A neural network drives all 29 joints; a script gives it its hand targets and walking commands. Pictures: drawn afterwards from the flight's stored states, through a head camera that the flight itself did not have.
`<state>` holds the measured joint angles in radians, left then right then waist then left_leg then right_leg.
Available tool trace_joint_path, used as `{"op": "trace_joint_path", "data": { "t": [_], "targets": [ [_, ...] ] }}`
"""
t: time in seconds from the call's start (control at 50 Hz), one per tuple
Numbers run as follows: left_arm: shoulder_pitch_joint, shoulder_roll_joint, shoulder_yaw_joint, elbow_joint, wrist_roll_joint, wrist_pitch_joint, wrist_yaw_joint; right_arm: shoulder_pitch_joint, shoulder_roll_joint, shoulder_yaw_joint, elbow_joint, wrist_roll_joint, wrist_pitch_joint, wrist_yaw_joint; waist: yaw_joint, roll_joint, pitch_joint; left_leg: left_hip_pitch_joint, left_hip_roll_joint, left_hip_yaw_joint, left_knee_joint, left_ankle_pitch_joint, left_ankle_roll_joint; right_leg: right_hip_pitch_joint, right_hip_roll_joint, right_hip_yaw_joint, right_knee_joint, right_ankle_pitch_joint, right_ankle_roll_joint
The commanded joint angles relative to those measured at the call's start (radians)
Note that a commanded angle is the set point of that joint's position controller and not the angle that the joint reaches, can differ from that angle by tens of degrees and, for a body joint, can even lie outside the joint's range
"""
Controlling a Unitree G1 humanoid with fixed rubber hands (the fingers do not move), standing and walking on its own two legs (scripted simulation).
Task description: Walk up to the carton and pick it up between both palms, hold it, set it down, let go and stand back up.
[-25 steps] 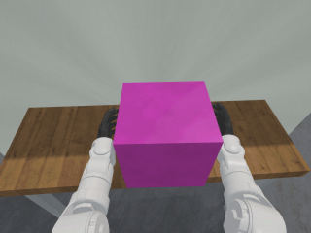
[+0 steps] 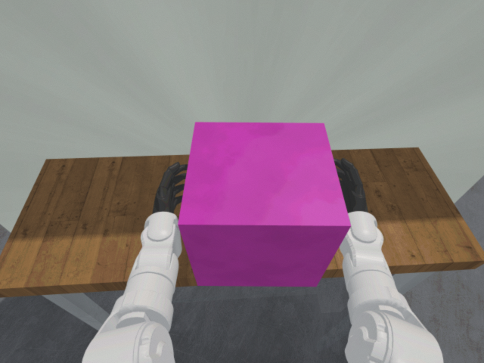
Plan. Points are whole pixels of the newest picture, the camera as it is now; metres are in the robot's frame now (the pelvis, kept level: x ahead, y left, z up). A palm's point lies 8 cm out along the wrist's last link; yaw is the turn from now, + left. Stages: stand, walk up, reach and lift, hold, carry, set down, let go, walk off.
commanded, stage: set down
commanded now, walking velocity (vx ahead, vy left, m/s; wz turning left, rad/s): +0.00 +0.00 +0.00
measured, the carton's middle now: (258, 207) +0.40 -0.04 +0.01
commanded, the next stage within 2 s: none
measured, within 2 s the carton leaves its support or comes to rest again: neither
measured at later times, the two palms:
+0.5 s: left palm (167, 207) +0.39 +0.12 +0.04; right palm (353, 207) +0.37 -0.21 +0.05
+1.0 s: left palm (169, 204) +0.41 +0.12 +0.01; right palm (347, 198) +0.41 -0.21 +0.02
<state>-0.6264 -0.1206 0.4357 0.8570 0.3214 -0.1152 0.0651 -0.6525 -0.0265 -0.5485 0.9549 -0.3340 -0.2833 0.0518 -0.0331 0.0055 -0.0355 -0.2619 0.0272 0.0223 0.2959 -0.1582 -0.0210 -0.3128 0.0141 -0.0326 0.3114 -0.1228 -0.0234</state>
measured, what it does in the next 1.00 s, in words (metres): stands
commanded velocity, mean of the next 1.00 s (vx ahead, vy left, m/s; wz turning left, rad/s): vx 0.00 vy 0.00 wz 0.00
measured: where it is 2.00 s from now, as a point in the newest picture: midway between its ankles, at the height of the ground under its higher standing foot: outside the picture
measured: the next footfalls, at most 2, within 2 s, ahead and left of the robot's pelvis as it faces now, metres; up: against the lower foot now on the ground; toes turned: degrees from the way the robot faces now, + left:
none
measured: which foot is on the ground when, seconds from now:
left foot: down 0.00-1.00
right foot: down 0.00-1.00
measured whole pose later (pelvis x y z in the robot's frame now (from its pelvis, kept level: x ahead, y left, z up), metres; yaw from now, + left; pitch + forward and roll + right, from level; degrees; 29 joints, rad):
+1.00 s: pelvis +0.00 +0.00 -0.02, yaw -3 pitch +18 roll -1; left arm -0.81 0.05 0.11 1.32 -0.04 -0.35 0.18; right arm -0.88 -0.24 0.06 1.41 0.29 -0.36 -0.04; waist 0.02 0.03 -0.21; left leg -0.60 0.07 0.06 0.56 -0.28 -0.03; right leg -0.64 0.05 0.00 0.50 -0.18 -0.03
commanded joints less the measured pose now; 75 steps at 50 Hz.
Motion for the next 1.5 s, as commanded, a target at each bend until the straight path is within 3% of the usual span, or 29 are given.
{"op": "trace_joint_path", "data": {
  "t": [0.0,0.06,0.1,0.16,0.22,0.3,0.34,0.4,0.44,0.5,0.56,0.6,0.64,0.66,0.68,0.74,0.76,0.78,0.84,0.96,1.12,1.26,1.3,1.32,1.36,1.4,1.42,1.44,1.48],
  "targets": [
    [-0.52,-0.386,-0.236,-0.054,0.047,-0.053,-0.063,-0.439,0.447,0.247,-0.041,-0.068,-0.024,0.115,0.004,-0.064,-0.393,0.014,-0.011,0.065,-0.049,-0.021,0.022,0.271,-0.025,-0.036,0.016,0.205,0.057],
    [-0.47,-0.384,-0.229,-0.062,0.067,-0.052,-0.055,-0.418,0.446,0.27,-0.048,-0.057,-0.032,0.126,0.019,-0.042,-0.397,0.048,-0.012,0.062,-0.031,0.051,0.021,0.28,-0.019,-0.041,0.022,0.248,0.048],
    [-0.509,-0.396,-0.245,-0.081,0.038,-0.065,-0.058,-0.455,0.443,0.265,-0.061,-0.067,-0.051,0.121,0.001,-0.079,-0.433,0.053,-0.007,0.057,-0.018,0.078,0.015,0.26,-0.013,-0.045,0.029,0.281,0.053],
    [-0.495,-0.377,-0.216,-0.05,0.065,-0.066,-0.064,-0.427,0.442,0.236,-0.028,-0.095,-0.036,0.114,0.01,-0.074,-0.362,0.039,-0.008,0.064,-0.049,-0.026,0.023,0.258,-0.023,-0.041,0.012,0.205,0.056],
    [-0.466,-0.376,-0.212,-0.037,0.072,-0.055,-0.063,-0.413,0.428,0.219,-0.051,-0.09,-0.029,0.121,0.006,-0.061,-0.342,0.039,-0.011,0.069,-0.044,0.003,0.021,0.24,-0.023,-0.043,0.01,0.205,0.054],
    [-0.442,-0.357,-0.185,-0.043,0.076,-0.048,-0.081,-0.378,0.44,0.233,-0.05,-0.095,-0.012,0.121,0.003,-0.101,-0.321,0.017,-0.018,0.07,-0.052,-0.029,0.042,0.275,-0.029,-0.026,0.012,0.221,0.07],
    [-0.476,-0.371,-0.217,-0.07,0.068,-0.064,-0.07,-0.377,0.433,0.227,-0.04,-0.099,-0.02,0.122,0.0,-0.061,-0.366,0.03,-0.013,0.065,-0.05,-0.009,0.023,0.249,-0.024,-0.036,0.02,0.215,0.058],
    [-0.434,-0.345,-0.179,-0.049,0.086,-0.051,-0.066,-0.349,0.417,0.209,-0.026,-0.094,-0.006,0.13,0.016,-0.067,-0.316,0.075,-0.007,0.065,-0.043,0.007,0.025,0.204,-0.022,-0.035,-0.003,0.174,0.056],
    [-0.436,-0.346,-0.19,-0.043,0.073,-0.047,-0.07,-0.374,0.403,0.208,-0.056,-0.1,-0.009,0.131,0.008,-0.085,-0.304,0.08,-0.002,0.063,-0.046,-0.003,0.024,0.202,-0.022,-0.042,0.0,0.164,0.054],
    [-0.435,-0.362,-0.201,-0.065,0.077,-0.047,-0.07,-0.345,0.402,0.186,-0.034,-0.113,-0.012,0.128,-0.014,-0.061,-0.316,0.109,-0.009,0.059,-0.035,0.02,0.013,0.177,-0.018,-0.042,-0.003,0.188,0.057],
    [-0.411,-0.318,-0.177,-0.059,0.092,-0.06,-0.054,-0.333,0.369,0.188,-0.021,-0.096,-0.013,0.123,0.011,-0.053,-0.318,0.086,-0.004,0.057,-0.035,0.044,0.015,0.19,-0.023,-0.034,0.008,0.207,0.056],
    [-0.403,-0.249,-0.14,-0.054,0.103,-0.053,-0.04,-0.325,0.278,0.159,-0.018,-0.086,-0.007,0.114,0.011,-0.048,-0.296,0.081,-0.004,0.064,-0.043,0.003,0.017,0.178,-0.019,-0.031,-0.006,0.132,0.052],
    [-0.405,-0.132,-0.131,-0.073,0.071,-0.058,-0.011,-0.318,0.153,0.142,-0.031,-0.056,-0.013,0.09,0.009,-0.055,-0.32,0.097,-0.002,0.074,-0.033,0.033,0.01,0.169,-0.02,-0.026,-0.005,0.145,0.051],
    [-0.387,-0.024,-0.085,-0.049,0.056,-0.054,0.01,-0.307,0.043,0.134,-0.011,-0.024,-0.003,0.068,0.029,-0.077,-0.311,0.085,-0.005,0.077,-0.028,0.037,0.012,0.165,-0.014,-0.027,-0.002,0.149,0.053],
    [-0.384,0.059,-0.114,-0.054,0.024,-0.056,0.044,-0.315,-0.08,0.157,0.015,0.053,-0.002,0.036,0.022,-0.048,-0.341,0.091,-0.002,0.073,-0.009,0.08,0.001,0.145,-0.006,-0.018,0.013,0.19,0.053],
    [-0.527,0.062,-0.258,-0.025,-0.169,-0.109,0.116,-0.463,-0.089,0.326,0.076,0.272,-0.02,-0.021,0.043,-0.001,-0.511,0.028,0.006,0.056,0.085,0.115,-0.008,0.041,0.004,0.006,0.059,0.193,0.018],
    [-0.508,0.137,-0.252,0.077,-0.187,-0.122,0.131,-0.48,-0.138,0.373,0.067,0.286,-0.03,-0.04,0.027,-0.011,-0.555,-0.044,0.004,0.075,0.106,0.085,0.003,0.09,0.004,0.029,0.1,0.231,0.027],
    [-0.525,0.145,-0.261,0.103,-0.221,-0.15,0.138,-0.505,-0.153,0.405,0.102,0.337,-0.031,-0.057,0.055,-0.021,-0.57,-0.094,0.0,0.063,0.118,0.078,0.002,0.121,0.007,0.032,0.129,0.247,0.029],
    [-0.535,0.189,-0.3,0.228,-0.297,-0.22,0.145,-0.553,-0.243,0.505,0.181,0.486,-0.062,-0.086,0.071,-0.012,-0.666,-0.117,0.001,0.053,0.194,0.171,-0.031,0.112,0.019,0.036,0.186,0.355,0.018],
    [-0.561,0.278,-0.335,0.35,-0.385,-0.3,0.116,-0.615,-0.394,0.63,0.345,0.667,-0.139,-0.103,0.045,-0.032,-0.766,-0.158,-0.009,0.043,0.312,0.321,-0.069,0.046,0.038,0.033,0.255,0.516,0.027],
    [-0.634,0.368,-0.414,0.36,-0.503,-0.316,0.077,-0.652,-0.508,0.718,0.412,0.797,-0.144,-0.051,0.026,-0.018,-0.799,-0.189,-0.021,0.035,0.347,0.278,-0.077,-0.08,0.055,0.01,0.278,0.405,0.034],
    [-0.728,0.419,-0.518,0.244,-0.636,-0.252,0.047,-0.704,-0.548,0.751,0.244,0.86,-0.064,0.008,0.043,-0.032,-0.903,-0.216,-0.029,0.023,0.375,0.244,-0.055,-0.117,0.053,0.008,0.282,0.336,0.051],
    [-0.73,0.427,-0.521,0.187,-0.647,-0.206,0.04,-0.709,-0.555,0.742,0.178,0.858,-0.026,0.013,0.046,-0.054,-0.918,-0.222,-0.032,0.017,0.36,0.233,-0.041,-0.071,0.051,0.017,0.273,0.35,0.06],
    [-0.704,0.396,-0.547,0.272,-0.652,-0.183,0.03,-0.707,-0.551,0.734,0.232,0.845,-0.01,0.015,0.022,-0.095,-0.818,-0.246,-0.02,0.002,0.337,0.173,-0.025,-0.116,0.037,0.016,0.282,0.274,0.068],
    [-0.716,0.425,-0.544,0.296,-0.651,-0.167,0.024,-0.715,-0.549,0.74,0.232,0.843,0.009,0.016,0.057,-0.108,-0.788,-0.289,-0.02,0.005,0.319,0.098,-0.002,-0.12,0.023,0.034,0.265,0.195,0.069],
    [-0.732,0.452,-0.53,0.199,-0.651,-0.158,0.039,-0.71,-0.555,0.736,0.171,0.856,0.013,0.015,0.072,-0.082,-0.86,-0.283,-0.028,0.009,0.32,0.135,-0.003,-0.072,0.019,0.049,0.268,0.235,0.067],
    [-0.728,0.462,-0.517,0.201,-0.63,-0.139,0.041,-0.719,-0.562,0.715,0.148,0.839,0.017,0.007,0.051,-0.104,-0.878,-0.282,-0.026,0.012,0.318,0.144,-0.001,-0.035,0.026,0.038,0.274,0.274,0.075],
    [-0.713,0.446,-0.516,0.254,-0.615,-0.119,0.036,-0.691,-0.555,0.695,0.231,0.816,0.038,0.001,0.046,-0.088,-0.785,-0.305,-0.027,0.001,0.296,0.097,0.002,-0.034,0.016,0.047,0.261,0.233,0.07],
    [-0.794,0.497,-0.498,0.189,-0.607,-0.09,0.043,-0.75,-0.588,0.664,0.171,0.802,0.06,-0.007,0.053,-0.08,-0.813,-0.299,-0.026,0.012,0.265,0.03,0.005,-0.036,0.01,0.051,0.236,0.166,0.066]
  ]
}}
